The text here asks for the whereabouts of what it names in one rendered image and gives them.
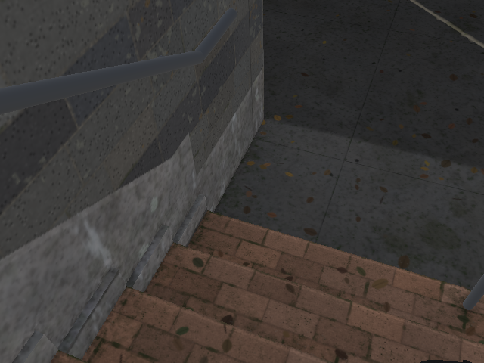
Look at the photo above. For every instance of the stairs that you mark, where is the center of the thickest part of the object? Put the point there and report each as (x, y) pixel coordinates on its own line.
(242, 293)

